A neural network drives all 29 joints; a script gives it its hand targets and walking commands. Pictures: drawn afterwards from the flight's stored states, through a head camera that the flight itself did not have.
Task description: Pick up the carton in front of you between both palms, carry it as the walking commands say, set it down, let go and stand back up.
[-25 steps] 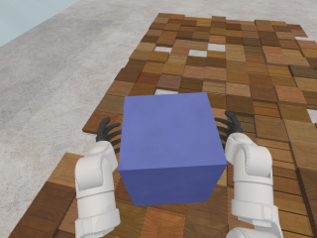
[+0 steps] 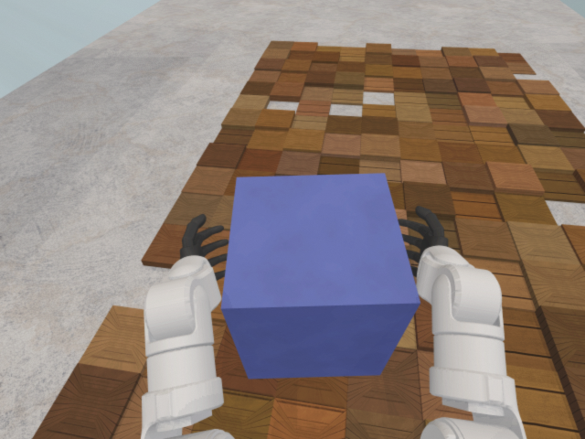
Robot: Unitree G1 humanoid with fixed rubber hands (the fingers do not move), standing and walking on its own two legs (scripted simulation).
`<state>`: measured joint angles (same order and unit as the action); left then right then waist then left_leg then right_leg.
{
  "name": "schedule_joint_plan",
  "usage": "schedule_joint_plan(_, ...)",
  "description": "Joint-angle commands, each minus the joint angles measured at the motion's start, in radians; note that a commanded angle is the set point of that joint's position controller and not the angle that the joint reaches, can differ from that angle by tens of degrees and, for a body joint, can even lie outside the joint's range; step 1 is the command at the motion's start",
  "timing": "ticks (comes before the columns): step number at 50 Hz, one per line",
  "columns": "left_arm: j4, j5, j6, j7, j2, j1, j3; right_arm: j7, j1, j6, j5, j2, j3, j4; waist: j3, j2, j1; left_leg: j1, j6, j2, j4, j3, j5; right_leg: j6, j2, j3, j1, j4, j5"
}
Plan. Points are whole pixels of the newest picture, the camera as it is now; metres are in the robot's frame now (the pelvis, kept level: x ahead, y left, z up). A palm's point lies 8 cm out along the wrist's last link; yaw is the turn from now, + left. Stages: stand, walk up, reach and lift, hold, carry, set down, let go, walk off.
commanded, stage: carry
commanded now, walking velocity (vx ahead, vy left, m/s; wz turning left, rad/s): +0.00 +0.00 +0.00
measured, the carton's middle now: (312, 282) +0.34 +0.00 +0.04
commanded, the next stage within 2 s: none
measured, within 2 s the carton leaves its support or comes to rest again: neither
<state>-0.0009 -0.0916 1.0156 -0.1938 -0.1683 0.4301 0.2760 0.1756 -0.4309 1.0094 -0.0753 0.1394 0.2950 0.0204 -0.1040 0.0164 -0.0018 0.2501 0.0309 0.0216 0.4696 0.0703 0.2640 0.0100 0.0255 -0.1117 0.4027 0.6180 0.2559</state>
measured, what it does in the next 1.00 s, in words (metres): stands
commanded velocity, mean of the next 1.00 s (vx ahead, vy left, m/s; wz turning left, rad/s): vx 0.00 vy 0.00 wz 0.00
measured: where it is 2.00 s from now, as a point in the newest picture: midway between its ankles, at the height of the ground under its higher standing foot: outside the picture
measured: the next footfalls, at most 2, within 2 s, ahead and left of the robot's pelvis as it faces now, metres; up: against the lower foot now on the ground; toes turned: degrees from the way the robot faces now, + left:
none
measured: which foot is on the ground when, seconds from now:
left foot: down 0.00-1.00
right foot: down 0.00-1.00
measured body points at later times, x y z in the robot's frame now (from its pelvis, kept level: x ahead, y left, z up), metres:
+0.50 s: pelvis -0.01 +0.00 +0.00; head -0.03 +0.00 +0.45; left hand +0.32 +0.15 +0.10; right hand +0.32 -0.16 +0.10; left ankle -0.01 +0.09 -0.74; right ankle +0.04 -0.12 -0.72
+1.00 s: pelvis -0.02 +0.00 +0.00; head -0.03 +0.00 +0.45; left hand +0.32 +0.15 +0.10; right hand +0.32 -0.16 +0.10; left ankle -0.01 +0.09 -0.74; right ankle +0.04 -0.12 -0.72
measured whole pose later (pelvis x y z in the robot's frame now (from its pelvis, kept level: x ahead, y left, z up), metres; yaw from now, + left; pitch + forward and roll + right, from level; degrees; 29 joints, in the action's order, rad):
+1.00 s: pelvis -0.02 +0.00 +0.00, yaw +0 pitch +2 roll -2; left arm 0.01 -0.08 1.02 -0.19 -0.16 0.44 0.27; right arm 0.18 -0.43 1.01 -0.08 0.14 0.30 0.01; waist -0.10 0.02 -0.01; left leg 0.27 0.03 0.03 0.47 0.08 0.24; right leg 0.02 0.02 -0.12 0.42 0.60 0.22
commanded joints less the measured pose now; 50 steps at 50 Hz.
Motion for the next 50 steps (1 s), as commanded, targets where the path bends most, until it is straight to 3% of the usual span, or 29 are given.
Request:
schedule_joint_plan(1, -0.032, 0.146, -0.016, 0.0, -0.738, 0.56, -0.582, 0.002, -0.587, -0.017, 0.162, 0.751, -0.593, -0.069, -0.304, 0.012, 0.0, -0.085, -0.005, 0.132, -0.055, -0.088, -0.303, 0.041, 0.097, 0.103, -0.14, -0.065, -0.167)
schedule_joint_plan(25, -0.034, 0.155, -0.014, 0.002, -0.735, 0.561, -0.584, 0.004, -0.58, -0.013, 0.156, 0.743, -0.591, -0.072, -0.297, 0.002, -0.003, -0.065, 0.0, 0.127, -0.065, -0.083, -0.2, 0.044, 0.103, 0.115, -0.134, -0.092, -0.141)
schedule_joint_plan(50, -0.036, 0.16, -0.012, 0.003, -0.74, 0.569, -0.587, 0.005, -0.578, -0.011, 0.15, 0.74, -0.585, -0.074, -0.296, 0.005, -0.004, -0.065, 0.003, 0.131, -0.071, -0.084, -0.186, 0.043, 0.101, 0.116, -0.125, -0.098, -0.127)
